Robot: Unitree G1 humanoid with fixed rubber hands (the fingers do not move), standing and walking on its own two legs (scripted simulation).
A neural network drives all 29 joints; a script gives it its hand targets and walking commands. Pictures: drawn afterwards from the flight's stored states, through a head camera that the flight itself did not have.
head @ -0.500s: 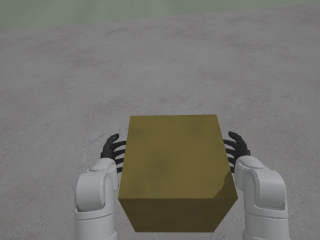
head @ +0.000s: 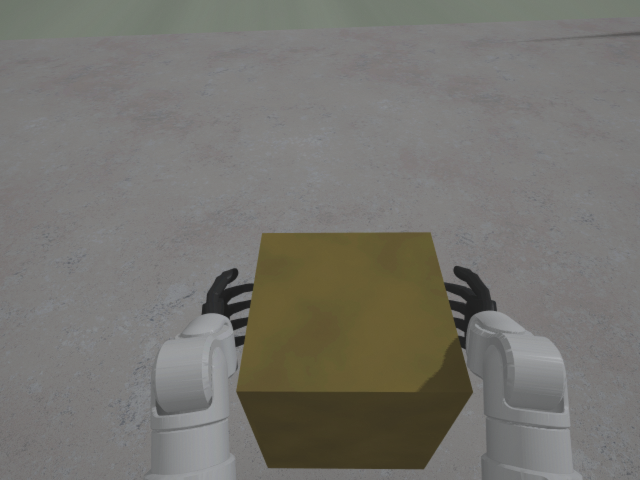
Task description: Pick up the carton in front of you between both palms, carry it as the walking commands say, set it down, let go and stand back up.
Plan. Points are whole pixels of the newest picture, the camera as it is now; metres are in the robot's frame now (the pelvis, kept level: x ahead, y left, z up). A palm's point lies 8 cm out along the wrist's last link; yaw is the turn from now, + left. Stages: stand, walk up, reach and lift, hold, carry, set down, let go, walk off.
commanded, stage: carry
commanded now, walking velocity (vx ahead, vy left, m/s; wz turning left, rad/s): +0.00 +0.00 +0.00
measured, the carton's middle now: (345, 355) +0.27 +0.00 +0.02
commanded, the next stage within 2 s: hold in 1.54 s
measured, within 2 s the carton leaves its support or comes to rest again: neither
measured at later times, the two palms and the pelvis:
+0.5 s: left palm (231, 347) +0.26 +0.14 +0.05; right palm (480, 352) +0.26 -0.16 +0.06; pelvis +0.00 +0.00 +0.00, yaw -1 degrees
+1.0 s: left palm (238, 362) +0.25 +0.14 +0.04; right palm (487, 369) +0.24 -0.16 +0.04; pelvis -0.05 -0.01 +0.00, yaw -1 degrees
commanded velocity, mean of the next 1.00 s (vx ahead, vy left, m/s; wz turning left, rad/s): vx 0.00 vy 0.00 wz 0.00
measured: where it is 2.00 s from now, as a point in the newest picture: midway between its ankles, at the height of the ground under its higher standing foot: outside the picture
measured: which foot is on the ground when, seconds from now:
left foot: down 0.00-1.00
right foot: down 0.00-1.00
